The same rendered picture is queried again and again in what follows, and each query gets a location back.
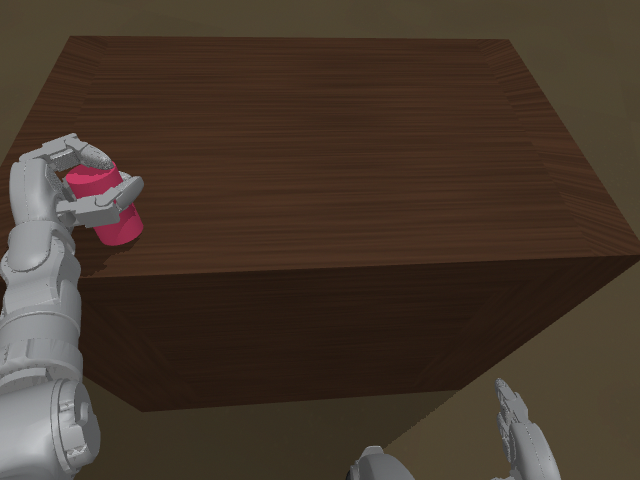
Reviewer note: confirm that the left robot arm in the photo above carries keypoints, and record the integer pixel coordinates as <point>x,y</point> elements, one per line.
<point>48,430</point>

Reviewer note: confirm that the can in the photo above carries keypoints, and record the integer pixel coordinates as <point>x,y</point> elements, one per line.
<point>90,181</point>

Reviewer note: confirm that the left robot hand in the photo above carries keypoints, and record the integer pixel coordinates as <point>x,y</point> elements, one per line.
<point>36,192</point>

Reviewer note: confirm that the right robot hand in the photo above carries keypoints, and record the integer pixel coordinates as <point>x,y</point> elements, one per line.
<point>524,444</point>

